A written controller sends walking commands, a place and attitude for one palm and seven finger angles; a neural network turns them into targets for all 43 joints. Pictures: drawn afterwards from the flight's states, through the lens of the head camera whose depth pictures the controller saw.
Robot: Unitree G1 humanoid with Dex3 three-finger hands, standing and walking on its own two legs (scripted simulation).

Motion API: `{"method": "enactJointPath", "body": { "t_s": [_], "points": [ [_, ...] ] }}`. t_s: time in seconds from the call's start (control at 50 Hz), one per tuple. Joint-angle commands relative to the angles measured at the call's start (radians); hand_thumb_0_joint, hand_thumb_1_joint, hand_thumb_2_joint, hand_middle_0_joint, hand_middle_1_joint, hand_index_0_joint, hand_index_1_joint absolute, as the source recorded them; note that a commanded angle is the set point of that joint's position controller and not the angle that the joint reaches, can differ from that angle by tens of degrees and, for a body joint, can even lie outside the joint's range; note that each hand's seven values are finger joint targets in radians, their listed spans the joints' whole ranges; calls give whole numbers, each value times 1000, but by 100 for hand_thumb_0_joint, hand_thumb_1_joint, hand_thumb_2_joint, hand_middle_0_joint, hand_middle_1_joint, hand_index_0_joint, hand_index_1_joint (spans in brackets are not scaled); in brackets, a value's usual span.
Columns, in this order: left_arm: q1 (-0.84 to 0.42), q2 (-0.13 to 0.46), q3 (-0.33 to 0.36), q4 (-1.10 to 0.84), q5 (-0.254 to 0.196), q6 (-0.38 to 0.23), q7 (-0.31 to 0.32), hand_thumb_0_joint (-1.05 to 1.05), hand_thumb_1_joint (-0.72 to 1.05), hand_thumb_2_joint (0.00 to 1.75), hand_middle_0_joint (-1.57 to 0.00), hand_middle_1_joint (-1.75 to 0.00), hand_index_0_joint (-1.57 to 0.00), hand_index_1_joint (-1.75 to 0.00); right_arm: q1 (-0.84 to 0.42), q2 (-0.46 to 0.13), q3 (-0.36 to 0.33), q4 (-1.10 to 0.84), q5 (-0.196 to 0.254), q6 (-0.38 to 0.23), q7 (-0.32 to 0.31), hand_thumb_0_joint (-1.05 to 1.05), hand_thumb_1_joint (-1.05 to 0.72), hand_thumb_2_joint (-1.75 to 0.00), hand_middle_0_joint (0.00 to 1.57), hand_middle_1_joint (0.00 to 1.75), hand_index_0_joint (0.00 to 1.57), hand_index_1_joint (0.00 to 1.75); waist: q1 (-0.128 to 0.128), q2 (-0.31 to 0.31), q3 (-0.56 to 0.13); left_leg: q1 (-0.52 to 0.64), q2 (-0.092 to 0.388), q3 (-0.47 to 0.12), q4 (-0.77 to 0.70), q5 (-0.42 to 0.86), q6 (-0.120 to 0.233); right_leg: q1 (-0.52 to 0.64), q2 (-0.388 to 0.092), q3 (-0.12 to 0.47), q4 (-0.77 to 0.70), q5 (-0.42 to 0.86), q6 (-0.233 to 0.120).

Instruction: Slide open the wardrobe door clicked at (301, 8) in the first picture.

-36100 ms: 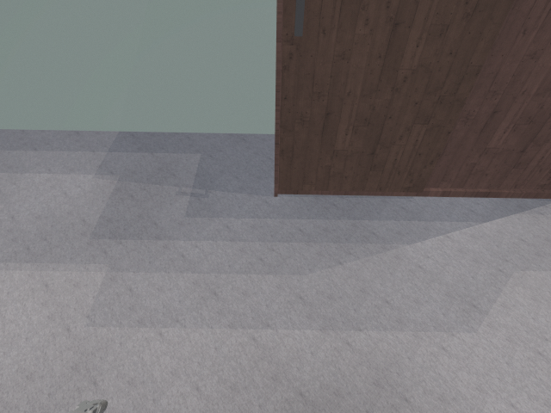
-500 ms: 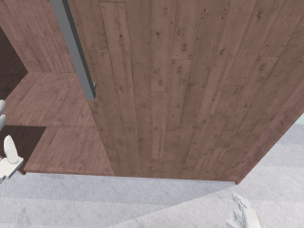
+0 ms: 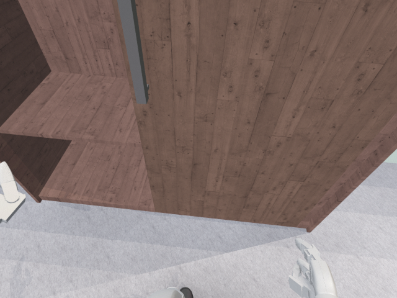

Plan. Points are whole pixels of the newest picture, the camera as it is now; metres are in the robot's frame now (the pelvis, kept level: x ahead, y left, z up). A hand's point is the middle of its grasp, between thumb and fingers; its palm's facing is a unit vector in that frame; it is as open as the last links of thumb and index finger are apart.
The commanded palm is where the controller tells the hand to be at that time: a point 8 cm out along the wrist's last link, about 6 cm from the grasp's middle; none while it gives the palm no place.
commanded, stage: step back with the hand held close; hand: left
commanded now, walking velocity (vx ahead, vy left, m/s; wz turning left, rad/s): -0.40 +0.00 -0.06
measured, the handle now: (136, 41) +0.58 +0.21 +0.22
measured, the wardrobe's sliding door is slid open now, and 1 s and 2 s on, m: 0.64 0.64 0.64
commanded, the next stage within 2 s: stop stepping back and stand still in 0.16 s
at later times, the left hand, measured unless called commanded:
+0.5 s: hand out of the picture +0.12 +0.27 +0.18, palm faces +0.34 -0.84 -0.42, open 7.4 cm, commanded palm +0.07 +0.31 +0.19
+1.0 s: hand out of the picture +0.12 +0.29 +0.18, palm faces +0.34 -0.85 -0.39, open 7.4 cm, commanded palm +0.07 +0.33 +0.19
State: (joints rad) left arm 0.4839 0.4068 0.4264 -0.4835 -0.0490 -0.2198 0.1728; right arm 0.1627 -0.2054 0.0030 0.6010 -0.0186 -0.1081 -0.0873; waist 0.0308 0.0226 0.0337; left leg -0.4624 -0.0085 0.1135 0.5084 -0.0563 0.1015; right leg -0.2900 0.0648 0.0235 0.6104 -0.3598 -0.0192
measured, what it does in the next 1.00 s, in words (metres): walks backwards: left foot, then right foot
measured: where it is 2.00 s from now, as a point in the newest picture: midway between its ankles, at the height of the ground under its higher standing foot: outside the picture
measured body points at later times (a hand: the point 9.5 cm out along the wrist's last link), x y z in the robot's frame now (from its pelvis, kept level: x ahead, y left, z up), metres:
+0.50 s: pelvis -0.10 +0.03 +0.01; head -0.09 +0.05 +0.46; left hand +0.10 +0.31 +0.21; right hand +0.05 -0.21 -0.06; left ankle +0.03 +0.10 -0.71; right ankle -0.17 -0.08 -0.72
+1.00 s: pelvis -0.11 +0.05 +0.01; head -0.13 +0.06 +0.46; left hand +0.09 +0.33 +0.20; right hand +0.00 -0.20 -0.08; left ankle -0.05 +0.13 -0.72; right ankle -0.15 -0.05 -0.72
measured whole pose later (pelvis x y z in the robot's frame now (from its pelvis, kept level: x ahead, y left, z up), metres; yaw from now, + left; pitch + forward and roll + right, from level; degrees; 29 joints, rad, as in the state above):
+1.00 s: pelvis -0.11 +0.05 +0.01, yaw -7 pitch -2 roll -2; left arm 0.53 0.39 0.38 -0.45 -0.05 -0.18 0.16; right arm 0.26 -0.20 0.01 0.70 -0.01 -0.11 -0.08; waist 0.00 0.01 -0.02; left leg -0.32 0.00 0.04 0.58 -0.23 0.05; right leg -0.17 0.04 -0.05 0.52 -0.32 -0.03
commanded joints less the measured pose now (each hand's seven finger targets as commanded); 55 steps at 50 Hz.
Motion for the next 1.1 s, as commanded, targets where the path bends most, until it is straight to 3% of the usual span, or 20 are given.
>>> {"method": "enactJointPath", "body": {
  "t_s": [0.0, 0.04, 0.1, 0.14, 0.16, 0.22, 0.26, 0.36, 0.4, 0.44, 0.48, 0.58, 0.64, 0.68, 0.76, 0.86, 0.92, 1.02, 1.04, 1.08],
  "points": [
    [-89, 187, 84, -265, 1, -67, 20, 0, 90, 90, -20, -30, -20, -30, -85, -127, -55, -136, 9, -46, -4, 0, -90, -90, 20, 30, 20, 30, -16, -98, -134, 195, 87, -142, 21, -375, -130, -138, -206, 286, -310, -77, -124],
    [-107, 204, 81, -248, 15, -59, 33, 0, 90, 90, -20, -30, -20, -30, -60, -108, -51, -115, 6, -39, -4, 0, -90, -90, 20, 30, 20, 30, -26, -195, -135, 286, 27, -108, 327, -304, -135, -287, -394, 406, -372, 142, -180],
    [-107, 199, 78, -232, 20, -49, 30, 0, 90, 90, -20, -30, -20, -30, -80, -97, -33, -107, 0, -17, -11, 0, -90, -90, 20, 30, 20, 30, -41, -90, -103, 154, 47, -151, 140, -199, -124, -96, -303, 237, -173, 561, -94],
    [-78, 201, 100, -247, 20, -48, 20, 0, 90, 90, -20, -30, -20, -30, -97, -138, -43, -125, 12, -16, -27, 0, -90, -90, 20, 30, 20, 30, -12, 151, -141, 121, 187, -282, -119, 132, -59, -28, -79, 80, 8, 332, 20],
    [-55, 199, 114, -236, 17, -57, 11, 0, 90, 90, -20, -30, -20, -30, -95, -142, -54, -135, 21, -31, -27, 0, -90, -90, 20, 30, 20, 30, 0, 240, -187, 38, 278, -328, -215, 57, -19, 83, -8, 29, 153, 61, 40],
    [24, 199, 133, -275, -15, -55, -3, 0, 90, 90, -20, -30, -20, -30, -63, -131, -66, -135, -12, -65, -17, 0, -90, -90, 20, 30, 20, 30, -9, 158, -210, 71, 350, -427, -281, -49, 41, 0, 13, 68, 392, -147, 35],
    [49, 164, 101, -315, -16, -48, -2, 0, 90, 90, -20, -30, -20, -30, -48, -129, -64, -126, -1, -85, -4, 0, -90, -90, 20, 30, 20, 30, -4, 138, -243, 224, 310, -335, -250, 4, 18, -46, -6, 32, 314, -142, 39],
    [25, 168, 81, -298, -13, 0, 22, 0, 90, 90, -20, -30, -20, -30, -37, -130, -50, -133, -5, -92, 0, 0, -90, -90, 20, 30, 20, 30, -20, 228, -160, 136, 172, -216, -386, -531, -146, 192, 43, -118, -163, -124, -10],
    [15, 197, 95, -268, -10, 16, 22, 0, 90, 90, -20, -30, -20, -30, -30, -121, -49, -132, -13, -64, -2, 0, -90, -90, 20, 30, 20, 30, -35, 72, -129, 149, 70, -103, -136, -441, -173, 135, -79, 8, -343, -92, -89],
    [-60, 259, 143, -276, -17, 0, 27, 0, 90, 90, -20, -30, -20, -30, -34, -119, -40, -108, -25, -54, -7, 0, -90, -90, 20, 30, 20, 30, -39, -76, -130, 309, 65, -101, 214, -208, -140, -152, -322, 229, -435, -64, -180],
    [-85, 180, 82, -201, -22, 33, 18, 0, 90, 90, -20, -30, -20, -30, -30, -123, -56, -93, 7, -55, -9, 0, -90, -90, 20, 30, 20, 30, -36, -203, -119, 234, 26, -118, 291, -243, -134, -134, -296, 216, -395, -186, -171],
    [-128, 181, 67, -145, 1, 19, 14, 0, 90, 90, -20, -30, -20, -30, -44, -142, -41, -92, 26, -52, -21, 0, -90, -90, 20, 30, 20, 30, -45, -14, 8, 173, 92, -147, -35, -300, -67, -40, -176, 73, -228, -73, -68],
    [-112, 183, 77, -243, 3, -15, 14, 0, 90, 90, -20, -30, -20, -30, -56, -135, -20, -87, 1, -63, -19, 0, -90, -90, 20, 30, 20, 30, -42, 292, -2, 158, 229, -468, -373, -659, -58, -58, -10, -76, 40, -136, -5],
    [-150, 219, 97, -290, 9, -28, 18, 0, 90, 90, -20, -30, -20, -30, -58, -124, -25, -100, -17, -75, -21, 0, -90, -90, 20, 30, 20, 30, -24, 249, -11, 106, 250, -487, -443, -656, -69, 16, -14, -48, 102, -123, -9],
    [2, 163, 75, -205, 13, -7, 17, 0, 90, 90, -20, -30, -20, -30, -38, -127, -33, -96, -10, -79, -9, 0, -90, -90, 20, 30, 20, 30, -26, 155, -76, 71, 138, -231, -285, -502, -89, 214, -36, -79, -205, -24, -26],
    [-4, 168, 98, -152, -6, -10, 15, 0, 90, 90, -20, -30, -20, -30, -8, -114, -41, -69, 1, -57, 2, 0, -90, -90, 20, 30, 20, 30, -44, -155, -58, 156, 56, -124, 144, -241, -101, -32, -296, 243, -378, -84, -143],
    [-48, 158, 78, -141, -6, -12, 12, 0, 90, 90, -20, -30, -20, -30, -17, -121, -38, -76, 18, -64, -1, 0, -90, -90, 20, 30, 20, 30, -45, -68, -74, 198, 70, -144, 37, -95, -87, 35, -238, 134, -252, 188, -91],
    [-100, 169, 69, -173, 14, -37, 7, 0, 90, 90, -20, -30, -20, -30, -59, -123, -20, -91, 5, -75, -12, 0, -90, -90, 20, 30, 20, 30, -16, 138, -56, 181, 189, -359, -271, -245, -53, 77, -59, -27, -129, 49, 13],
    [-99, 1, -294, 641, 98, 125, -130, 0, 90, 90, -20, -30, -20, -30, -58, -346, -99, 153, 4, -87, 80, 0, -90, -90, 20, 30, 20, 30, -77, 95, 21, 129, 208, -397, -82, 74, 8, -75, -110, -33, 34, 123, 1],
    [-117, -43, -305, 710, 80, 219, -154, 0, 90, 90, -20, -30, -20, -30, 2, -259, -79, 109, 2, 22, 77, 0, -90, -90, 20, 30, 20, 30, -43, -7, -87, 161, 227, -359, -86, 192, 44, -65, -89, 2, 117, -110, 13]
  ]
}}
